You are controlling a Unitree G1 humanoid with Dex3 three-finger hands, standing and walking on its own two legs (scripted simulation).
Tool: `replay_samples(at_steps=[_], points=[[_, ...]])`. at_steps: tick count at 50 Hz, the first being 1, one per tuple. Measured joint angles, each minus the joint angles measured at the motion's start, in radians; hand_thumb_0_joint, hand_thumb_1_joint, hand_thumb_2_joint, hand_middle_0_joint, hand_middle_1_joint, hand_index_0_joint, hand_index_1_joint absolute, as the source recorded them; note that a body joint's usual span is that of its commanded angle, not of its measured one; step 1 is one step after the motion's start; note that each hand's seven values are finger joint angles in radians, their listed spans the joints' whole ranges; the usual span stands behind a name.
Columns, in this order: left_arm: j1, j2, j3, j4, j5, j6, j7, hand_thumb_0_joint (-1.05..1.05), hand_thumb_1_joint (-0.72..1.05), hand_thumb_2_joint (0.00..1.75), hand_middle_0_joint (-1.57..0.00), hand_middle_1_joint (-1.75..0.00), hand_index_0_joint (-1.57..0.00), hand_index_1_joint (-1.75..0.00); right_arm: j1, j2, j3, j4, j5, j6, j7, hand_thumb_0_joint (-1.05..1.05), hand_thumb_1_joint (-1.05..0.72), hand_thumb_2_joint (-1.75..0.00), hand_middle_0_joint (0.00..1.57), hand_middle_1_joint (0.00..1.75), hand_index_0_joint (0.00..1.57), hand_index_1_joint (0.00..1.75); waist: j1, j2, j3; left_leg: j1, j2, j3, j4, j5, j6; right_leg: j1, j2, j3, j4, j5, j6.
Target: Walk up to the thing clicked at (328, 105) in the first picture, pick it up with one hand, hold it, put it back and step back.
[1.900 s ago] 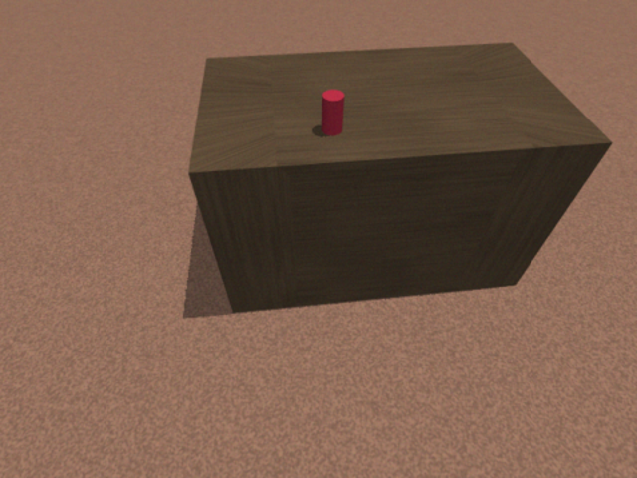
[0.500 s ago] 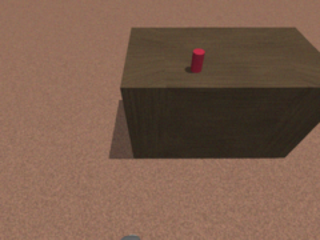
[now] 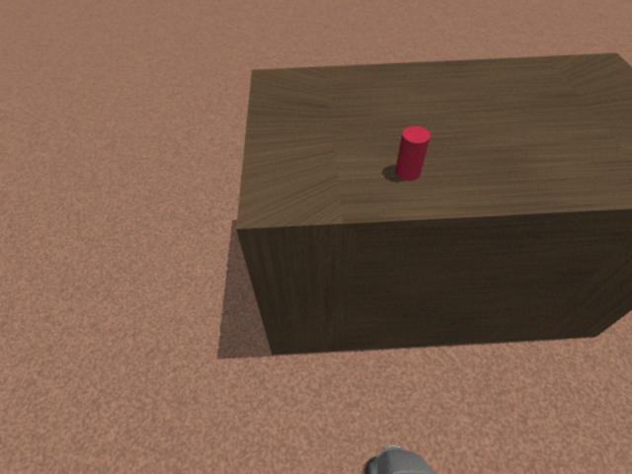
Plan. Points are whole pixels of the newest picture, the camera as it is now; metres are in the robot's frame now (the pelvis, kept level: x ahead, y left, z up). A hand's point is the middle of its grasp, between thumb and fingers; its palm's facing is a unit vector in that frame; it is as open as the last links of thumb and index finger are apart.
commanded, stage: walk up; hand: right
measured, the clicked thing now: (411, 154) +0.70 -0.20 -0.07
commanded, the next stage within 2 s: stand in 1.90 s
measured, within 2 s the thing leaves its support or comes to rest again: neither
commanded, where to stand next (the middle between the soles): +0.26 +0.00 m, yaw +0 degrees
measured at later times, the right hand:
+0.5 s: hand (489, 374) +0.27 -0.25 -0.13, palm faces -0.09 +0.89 -0.44, open 7.4 cm
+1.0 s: hand (481, 368) +0.29 -0.25 -0.16, palm faces +0.00 +0.94 -0.33, open 7.4 cm
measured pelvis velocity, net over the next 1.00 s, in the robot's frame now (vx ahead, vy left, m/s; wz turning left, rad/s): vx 0.19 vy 0.00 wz -0.03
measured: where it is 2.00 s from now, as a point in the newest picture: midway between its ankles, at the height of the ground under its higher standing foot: outside the picture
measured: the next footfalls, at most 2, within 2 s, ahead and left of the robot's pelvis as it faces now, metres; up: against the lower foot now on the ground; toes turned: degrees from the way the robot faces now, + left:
right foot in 0.04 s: +0.16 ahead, -0.13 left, +0.00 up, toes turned -3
left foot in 0.44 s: +0.29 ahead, +0.13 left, +0.00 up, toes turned +2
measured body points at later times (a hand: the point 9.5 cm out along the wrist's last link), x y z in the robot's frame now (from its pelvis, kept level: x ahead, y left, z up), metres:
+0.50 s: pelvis +0.16 +0.02 -0.02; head +0.19 +0.05 +0.43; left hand +0.19 +0.34 -0.15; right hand +0.27 -0.30 -0.10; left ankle +0.25 +0.13 -0.73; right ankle +0.12 -0.12 -0.71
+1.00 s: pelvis +0.19 +0.00 +0.00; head +0.21 +0.00 +0.44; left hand +0.26 +0.32 -0.12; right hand +0.29 -0.30 -0.13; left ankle +0.25 +0.13 -0.73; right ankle +0.18 -0.14 -0.73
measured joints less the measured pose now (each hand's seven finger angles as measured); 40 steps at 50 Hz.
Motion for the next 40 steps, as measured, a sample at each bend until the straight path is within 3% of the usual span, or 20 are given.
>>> replay_samples(at_steps=[2, 4, 7, 9, 12, 17, 22, 23, 25, 28, 35, 37, 40], points=[[-0.003, -0.004, 0.002, -0.014, -0.001, -0.013, 0.003, 0.01, 0.91, 0.9, -0.2, -0.3, -0.2, -0.3, 0.005, -0.009, 0.0, -0.011, 0.002, 0.008, -0.004, 0.01, -0.9, -0.89, 0.2, 0.3, 0.21, 0.3, 0.0, 0.017, -0.002, -0.004, 0.013, -0.007, 0.071, -0.065, -0.01, 0.054, 0.023, -0.015, -0.066, 0.031, -0.009], [-0.016, -0.021, 0.007, -0.029, 0.002, -0.032, 0.013, 0.01, 0.91, 0.9, -0.2, -0.3, -0.2, -0.3, -0.011, -0.016, -0.002, -0.011, 0.007, 0.02, -0.012, 0.01, -0.9, -0.89, 0.2, 0.3, 0.21, 0.3, 0.006, 0.062, 0.014, -0.065, 0.05, -0.034, 0.266, -0.094, 0.008, 0.07, 0.057, -0.044, -0.028, -0.009, 0.001], [-0.013, -0.031, -0.002, -0.058, -0.01, -0.046, 0.02, 0.01, 0.91, 0.9, -0.2, -0.3, -0.2, -0.3, -0.039, -0.011, 0.014, -0.007, 0.005, 0.03, -0.019, 0.01, -0.9, -0.89, 0.2, 0.3, 0.21, 0.3, 0.031, 0.046, 0.018, -0.205, 0.012, -0.053, 0.581, -0.125, 0.017, 0.105, 0.044, -0.043, -0.003, -0.066, -0.005], [0.003, -0.043, -0.009, -0.067, -0.017, -0.048, 0.026, 0.01, 0.9, 0.9, -0.21, -0.3, -0.2, -0.3, -0.06, -0.019, 0.017, -0.009, 0.009, 0.029, -0.017, 0.01, -0.9, -0.89, 0.2, 0.3, 0.2, 0.3, 0.047, 0.043, 0.015, -0.289, 0.007, -0.056, 0.668, -0.1, 0.014, 0.15, 0.037, -0.039, -0.042, -0.068, -0.006], [0.041, -0.047, -0.019, -0.069, -0.018, -0.051, 0.029, 0.0, 0.9, 0.9, -0.21, -0.3, -0.2, -0.3, -0.088, -0.033, 0.01, -0.031, 0.009, 0.022, -0.006, 0.01, -0.9, -0.89, 0.2, 0.3, 0.2, 0.3, 0.061, 0.047, 0.008, -0.381, 0.039, -0.067, 0.629, -0.03, 0.005, 0.205, 0.041, -0.035, -0.101, -0.065, -0.002], [0.092, -0.024, -0.018, -0.073, -0.003, -0.038, 0.023, 0.01, 0.9, 0.9, -0.21, -0.3, -0.2, -0.3, -0.117, -0.04, -0.005, -0.046, -0.002, 0.018, 0.01, 0.01, -0.9, -0.89, 0.2, 0.3, 0.2, 0.3, 0.069, 0.043, 0.005, -0.428, 0.1, -0.058, 0.371, 0.055, -0.025, 0.257, 0.053, -0.046, -0.121, -0.105, 0.006], [0.108, 0.017, -0.019, -0.078, -0.009, -0.011, 0.036, 0.01, 0.9, 0.9, -0.21, -0.3, -0.2, -0.3, -0.133, -0.025, -0.006, -0.026, -0.01, 0.001, -0.014, 0.0, -0.9, -0.89, 0.2, 0.3, 0.2, 0.3, 0.086, -0.004, 0.015, -0.35, 0.075, -0.017, 0.14, 0.232, -0.022, 0.242, 0.028, -0.043, 0.031, -0.23, 0.032], [0.097, 0.022, -0.017, -0.068, -0.014, 0.0, 0.043, 0.01, 0.9, 0.9, -0.21, -0.3, -0.2, -0.3, -0.144, -0.014, -0.005, -0.02, -0.014, -0.003, -0.022, 0.0, -0.9, -0.9, 0.2, 0.3, 0.2, 0.3, 0.087, -0.028, 0.025, -0.35, 0.059, -0.005, 0.164, 0.213, -0.018, 0.221, 0.011, -0.027, 0.096, -0.246, 0.02], [0.075, 0.016, -0.018, -0.052, -0.024, 0.024, 0.057, 0.01, 0.9, 0.9, -0.2, -0.3, -0.2, -0.3, -0.163, 0.001, 0.009, -0.02, -0.013, -0.004, -0.031, 0.0, -0.9, -0.89, 0.2, 0.3, 0.2, 0.3, 0.086, -0.04, 0.037, -0.353, 0.06, 0.002, 0.202, 0.171, -0.01, 0.167, 0.036, 0.026, 0.221, -0.316, 0.005], [0.058, 0.016, -0.027, -0.028, -0.024, 0.042, 0.06, 0.01, 0.91, 0.9, -0.2, -0.3, -0.2, -0.3, -0.189, 0.029, 0.031, -0.023, -0.008, 0.004, -0.037, 0.01, -0.9, -0.89, 0.2, 0.3, 0.21, 0.3, 0.074, -0.048, 0.035, -0.336, 0.073, 0.003, 0.191, 0.157, -0.006, 0.111, 0.058, 0.048, 0.323, -0.368, -0.006], [0.033, 0.006, -0.03, 0.025, -0.021, 0.037, 0.057, 0.01, 0.91, 0.9, -0.2, -0.3, -0.2, -0.3, -0.234, 0.031, 0.051, -0.021, -0.009, 0.019, -0.038, 0.01, -0.89, -0.89, 0.2, 0.3, 0.21, 0.3, 0.065, -0.036, 0.015, -0.337, 0.085, 0.019, 0.198, 0.136, -0.012, 0.115, 0.024, 0.037, 0.16, -0.287, 0.01], [0.033, 0.003, -0.028, 0.041, -0.016, 0.032, 0.059, 0.01, 0.91, 0.9, -0.2, -0.3, -0.2, -0.3, -0.247, 0.02, 0.049, -0.016, -0.004, 0.03, -0.038, 0.0, -0.89, -0.89, 0.2, 0.3, 0.21, 0.3, 0.066, -0.019, 0.011, -0.349, 0.093, 0.022, 0.231, 0.117, -0.019, 0.15, 0.027, 0.022, 0.068, -0.223, 0.011], [0.028, -0.015, -0.026, 0.069, -0.001, 0.022, 0.065, 0.01, 0.91, 0.9, -0.2, -0.3, -0.2, -0.3, -0.264, 0.003, 0.038, 0.012, 0.012, 0.055, -0.042, 0.01, -0.9, -0.89, 0.2, 0.3, 0.21, 0.3, 0.061, 0.038, 0.008, -0.354, 0.118, -0.003, 0.267, 0.093, -0.032, 0.176, 0.053, 0.002, 0.038, -0.178, 0.054]])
